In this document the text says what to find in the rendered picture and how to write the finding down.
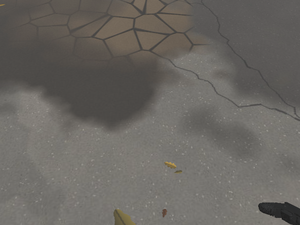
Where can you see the robot right hand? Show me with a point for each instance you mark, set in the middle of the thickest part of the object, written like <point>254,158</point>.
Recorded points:
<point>285,211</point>

